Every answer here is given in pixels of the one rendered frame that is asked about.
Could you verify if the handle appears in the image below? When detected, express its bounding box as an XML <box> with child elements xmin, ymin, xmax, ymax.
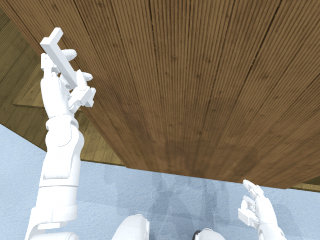
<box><xmin>40</xmin><ymin>27</ymin><xmax>96</xmax><ymax>108</ymax></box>

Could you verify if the robot thigh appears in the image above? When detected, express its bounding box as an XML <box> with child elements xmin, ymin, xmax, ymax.
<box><xmin>195</xmin><ymin>230</ymin><xmax>225</xmax><ymax>240</ymax></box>
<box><xmin>111</xmin><ymin>215</ymin><xmax>150</xmax><ymax>240</ymax></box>

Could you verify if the right robot thigh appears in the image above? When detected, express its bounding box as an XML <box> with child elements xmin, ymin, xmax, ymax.
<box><xmin>195</xmin><ymin>230</ymin><xmax>225</xmax><ymax>240</ymax></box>

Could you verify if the robot right forearm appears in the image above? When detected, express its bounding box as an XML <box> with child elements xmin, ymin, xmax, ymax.
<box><xmin>257</xmin><ymin>223</ymin><xmax>287</xmax><ymax>240</ymax></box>

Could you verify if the robot left forearm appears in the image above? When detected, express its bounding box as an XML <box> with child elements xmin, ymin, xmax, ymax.
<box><xmin>24</xmin><ymin>115</ymin><xmax>85</xmax><ymax>240</ymax></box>

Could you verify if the left robot hand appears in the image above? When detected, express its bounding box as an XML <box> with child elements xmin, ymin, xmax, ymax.
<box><xmin>40</xmin><ymin>49</ymin><xmax>93</xmax><ymax>119</ymax></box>

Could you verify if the right robot hand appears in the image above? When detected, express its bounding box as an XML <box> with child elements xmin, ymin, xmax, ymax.
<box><xmin>238</xmin><ymin>179</ymin><xmax>278</xmax><ymax>231</ymax></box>

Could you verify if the left robot thigh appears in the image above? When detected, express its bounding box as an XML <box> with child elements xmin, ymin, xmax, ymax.
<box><xmin>111</xmin><ymin>215</ymin><xmax>150</xmax><ymax>240</ymax></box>

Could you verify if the wardrobe door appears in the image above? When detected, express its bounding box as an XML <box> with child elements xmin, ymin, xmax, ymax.
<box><xmin>0</xmin><ymin>0</ymin><xmax>320</xmax><ymax>190</ymax></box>
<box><xmin>302</xmin><ymin>176</ymin><xmax>320</xmax><ymax>186</ymax></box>

